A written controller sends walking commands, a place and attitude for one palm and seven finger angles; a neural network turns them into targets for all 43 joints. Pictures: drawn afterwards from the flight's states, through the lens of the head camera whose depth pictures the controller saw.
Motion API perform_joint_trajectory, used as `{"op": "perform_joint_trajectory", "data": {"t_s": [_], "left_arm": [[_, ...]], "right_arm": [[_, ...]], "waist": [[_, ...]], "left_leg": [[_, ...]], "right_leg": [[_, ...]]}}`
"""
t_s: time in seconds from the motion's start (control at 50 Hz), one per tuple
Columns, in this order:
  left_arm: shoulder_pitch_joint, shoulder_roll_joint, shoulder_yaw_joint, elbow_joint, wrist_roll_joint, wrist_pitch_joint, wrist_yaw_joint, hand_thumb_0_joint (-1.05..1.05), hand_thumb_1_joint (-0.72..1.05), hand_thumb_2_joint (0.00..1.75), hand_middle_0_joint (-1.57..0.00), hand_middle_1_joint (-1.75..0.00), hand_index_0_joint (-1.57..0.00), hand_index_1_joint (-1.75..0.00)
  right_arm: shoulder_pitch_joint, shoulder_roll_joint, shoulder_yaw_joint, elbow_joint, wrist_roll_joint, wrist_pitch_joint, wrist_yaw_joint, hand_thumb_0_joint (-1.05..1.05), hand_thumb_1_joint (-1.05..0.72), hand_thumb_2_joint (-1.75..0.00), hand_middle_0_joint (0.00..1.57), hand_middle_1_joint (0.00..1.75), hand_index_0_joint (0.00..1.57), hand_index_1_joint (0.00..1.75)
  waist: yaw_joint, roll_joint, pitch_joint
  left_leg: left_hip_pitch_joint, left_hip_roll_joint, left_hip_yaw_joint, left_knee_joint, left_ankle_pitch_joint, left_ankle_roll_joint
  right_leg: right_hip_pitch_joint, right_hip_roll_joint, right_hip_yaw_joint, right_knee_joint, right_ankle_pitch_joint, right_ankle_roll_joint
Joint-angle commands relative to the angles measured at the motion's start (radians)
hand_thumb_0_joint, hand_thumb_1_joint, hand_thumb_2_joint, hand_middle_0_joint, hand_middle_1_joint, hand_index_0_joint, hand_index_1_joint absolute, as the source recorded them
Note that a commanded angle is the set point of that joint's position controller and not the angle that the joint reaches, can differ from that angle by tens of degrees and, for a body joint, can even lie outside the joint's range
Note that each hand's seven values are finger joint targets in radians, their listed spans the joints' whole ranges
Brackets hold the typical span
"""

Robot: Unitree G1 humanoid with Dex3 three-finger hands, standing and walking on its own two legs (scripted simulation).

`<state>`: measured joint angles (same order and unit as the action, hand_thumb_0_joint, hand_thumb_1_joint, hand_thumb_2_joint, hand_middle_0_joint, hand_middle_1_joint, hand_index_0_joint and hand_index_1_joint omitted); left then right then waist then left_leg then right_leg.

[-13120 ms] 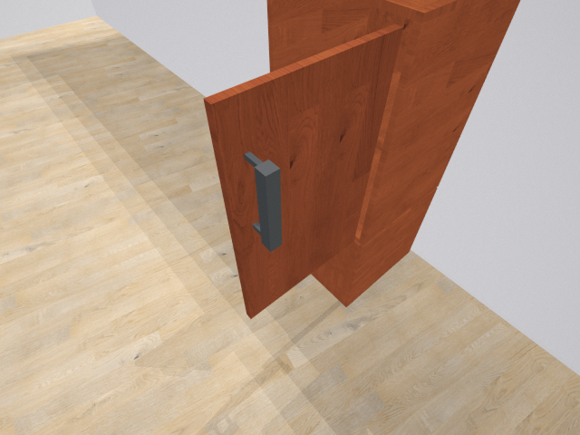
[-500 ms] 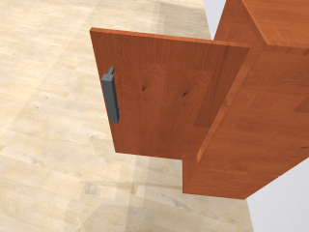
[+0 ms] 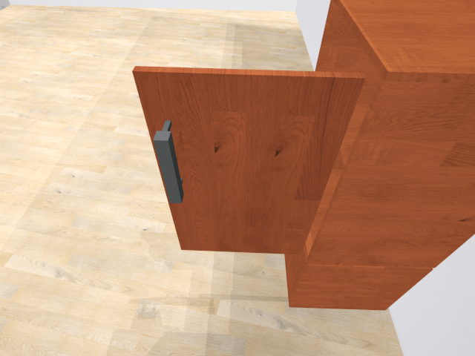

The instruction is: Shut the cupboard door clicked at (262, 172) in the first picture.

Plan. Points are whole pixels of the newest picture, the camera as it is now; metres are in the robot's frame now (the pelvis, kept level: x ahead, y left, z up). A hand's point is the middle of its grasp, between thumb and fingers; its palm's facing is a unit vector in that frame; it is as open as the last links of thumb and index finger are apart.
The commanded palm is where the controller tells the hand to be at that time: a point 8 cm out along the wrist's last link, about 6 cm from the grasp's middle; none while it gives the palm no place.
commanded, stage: come to a stop and stand still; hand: left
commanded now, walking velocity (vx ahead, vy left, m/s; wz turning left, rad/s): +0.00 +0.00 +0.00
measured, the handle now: (172, 163) +0.46 +0.15 +0.07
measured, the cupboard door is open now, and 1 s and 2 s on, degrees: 89 89 89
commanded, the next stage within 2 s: look again from close up in 0.60 s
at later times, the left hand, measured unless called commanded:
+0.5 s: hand out of the picture +0.03 +0.19 -0.17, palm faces -0.01 -0.98 -0.19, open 7.4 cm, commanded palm none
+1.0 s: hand out of the picture +0.04 +0.20 -0.17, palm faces -0.01 -0.98 -0.21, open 7.4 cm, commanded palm none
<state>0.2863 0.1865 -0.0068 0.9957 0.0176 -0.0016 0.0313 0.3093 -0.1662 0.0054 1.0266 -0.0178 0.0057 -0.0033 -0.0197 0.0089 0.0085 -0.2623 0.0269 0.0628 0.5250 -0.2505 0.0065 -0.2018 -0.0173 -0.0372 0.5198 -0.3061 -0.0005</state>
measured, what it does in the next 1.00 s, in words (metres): stands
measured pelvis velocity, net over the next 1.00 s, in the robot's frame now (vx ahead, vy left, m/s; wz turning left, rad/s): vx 0.04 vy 0.01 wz -0.01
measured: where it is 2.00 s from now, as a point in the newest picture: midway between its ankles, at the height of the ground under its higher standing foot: outside the picture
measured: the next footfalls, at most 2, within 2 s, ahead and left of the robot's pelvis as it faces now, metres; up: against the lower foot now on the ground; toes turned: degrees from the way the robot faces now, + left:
none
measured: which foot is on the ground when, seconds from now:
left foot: down 0.00-1.00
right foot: down 0.00-1.00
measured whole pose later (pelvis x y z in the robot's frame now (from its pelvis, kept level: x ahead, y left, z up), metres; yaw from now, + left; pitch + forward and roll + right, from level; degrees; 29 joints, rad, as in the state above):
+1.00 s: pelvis +0.04 +0.01 +0.01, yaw -1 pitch +0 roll +0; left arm 0.27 0.20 -0.01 1.10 0.02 -0.01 0.03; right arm 0.22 -0.17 0.02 1.13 -0.01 -0.02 -0.02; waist 0.01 -0.03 0.03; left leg -0.16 0.00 0.09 0.42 -0.25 0.02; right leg -0.10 -0.04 -0.02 0.41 -0.30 0.03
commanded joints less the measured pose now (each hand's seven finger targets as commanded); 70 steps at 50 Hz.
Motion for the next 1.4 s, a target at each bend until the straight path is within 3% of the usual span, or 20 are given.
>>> {"op": "perform_joint_trajectory", "data": {"t_s": [0.0,0.32,0.36,0.44,0.88,1.28,1.3,1.32,1.34,1.36,1.38], "left_arm": [[0.045,0.105,0.020,-0.029,-0.005,-0.021,0.005,0.00,0.90,0.90,-0.20,-0.30,-0.20,-0.30],[0.054,0.107,0.013,0.046,-0.004,-0.023,0.009,0.00,0.90,0.90,-0.20,-0.30,-0.20,-0.30],[0.056,0.106,0.012,0.052,-0.002,-0.024,0.010,0.00,0.90,0.90,-0.20,-0.30,-0.20,-0.30],[0.052,0.108,0.012,0.062,-0.003,-0.022,0.010,0.00,0.90,0.90,-0.20,-0.30,-0.20,-0.30],[0.044,0.119,0.013,0.077,-0.002,-0.023,0.009,0.00,0.90,0.90,-0.20,-0.30,-0.20,-0.30],[0.065,0.095,0.010,0.091,-0.004,-0.022,0.009,0.00,0.90,0.90,-0.20,-0.30,-0.20,-0.30],[0.099,0.086,0.001,0.111,0.012,-0.041,0.046,0.00,0.90,0.90,-0.20,-0.30,-0.20,-0.30],[-0.751,0.654,0.410,-1.528,-0.126,-0.316,0.048,0.00,0.90,0.90,-0.20,-0.30,-0.20,-0.30],[-0.038,0.195,0.050,-1.209,-0.144,-0.235,0.055,0.00,0.90,0.90,-0.22,-0.32,-0.22,-0.32],[0.180,-0.018,-0.013,-1.165,-0.192,-0.096,0.059,0.00,0.90,0.90,-0.24,-0.34,-0.24,-0.34],[0.083,-0.004,0.006,-1.083,-0.182,-0.089,0.065,0.00,0.90,0.90,-0.25,-0.36,-0.25,-0.36]], "right_arm": [[-0.002,-0.116,-0.013,-0.040,-0.001,-0.034,-0.010,0.00,-0.90,-0.90,0.20,0.30,0.20,0.30],[-0.031,-0.122,-0.011,0.033,0.008,-0.043,-0.020,0.00,-0.90,-0.90,0.20,0.30,0.20,0.30],[-0.038,-0.117,-0.012,0.039,0.010,-0.042,-0.022,0.00,-0.90,-0.90,0.20,0.30,0.20,0.30],[-0.053,-0.128,-0.012,0.043,0.009,-0.043,-0.023,0.00,-0.90,-0.90,0.20,0.30,0.20,0.30],[-0.066,-0.130,-0.010,0.068,0.008,-0.043,-0.025,0.00,-0.90,-0.90,0.20,0.30,0.20,0.30],[-0.036,-0.107,-0.008,0.086,0.009,-0.041,-0.026,0.00,-0.90,-0.90,0.20,0.30,0.20,0.30],[-0.067,-0.137,-0.013,0.020,0.016,-0.046,-0.016,0.00,-0.90,-0.90,0.20,0.30,0.20,0.30],[0.045,-0.319,-0.048,-0.255,0.030,-0.237,-0.108,0.00,-0.90,-0.90,0.20,0.30,0.20,0.30],[-0.026,-0.218,0.000,-0.264,0.080,-0.317,-0.127,0.00,-0.90,-0.90,0.20,0.30,0.20,0.30],[-0.076,-0.167,-0.014,-0.282,0.057,-0.352,-0.103,0.00,-0.90,-0.90,0.20,0.30,0.20,0.30],[-0.062,-0.169,-0.028,-0.258,0.062,-0.369,-0.075,0.00,-0.90,-0.90,0.20,0.30,0.20,0.30]], "waist": [[0.022,-0.004,0.046],[0.023,0.002,0.012],[0.025,-0.021,0.026],[0.024,0.009,0.017],[0.029,-0.021,0.019],[0.029,-0.015,0.049],[0.028,0.061,0.091],[-0.145,0.057,-0.347],[-0.015,0.369,-0.473],[0.006,0.323,-0.389],[-0.022,0.129,-0.191]], "left_leg": [[-0.012,0.068,-0.104,-0.148,0.015,0.029],[0.097,0.079,-0.080,-0.132,0.237,0.031],[0.097,0.080,-0.078,-0.133,0.240,0.033],[0.117,0.081,-0.076,-0.139,0.263,0.031],[0.136,0.080,-0.078,-0.165,0.300,0.029],[0.124,0.076,-0.079,-0.186,0.235,0.026],[0.067,0.096,-0.062,0.000,0.417,-0.003],[0.453,0.043,-0.093,-0.010,0.581,0.019],[0.547,0.054,-0.099,-0.036,0.729,0.008],[0.392,0.053,-0.110,-0.082,0.795,-0.036],[0.205,0.052,-0.113,-0.058,0.619,-0.033]], "right_leg": [[-0.032,-0.069,0.083,-0.122,0.024,-0.041],[0.014,-0.088,0.072,-0.120,0.219,-0.021],[0.015,-0.088,0.072,-0.128,0.233,-0.020],[0.018,-0.092,0.073,-0.131,0.239,-0.017],[0.053,-0.103,0.067,-0.154,0.297,-0.013],[0.039,-0.101,0.069,-0.181,0.237,-0.015],[-0.026,-0.127,0.102,-0.156,0.414,-0.009],[-0.025,-0.001,-0.040,0.048,0.523,-0.004],[-0.112,0.048,-0.057,0.151,0.203,-0.010],[-0.119,0.044,-0.071,0.175,0.058,-0.015],[-0.193,0.020,-0.051,0.142,0.026,-0.002]]}}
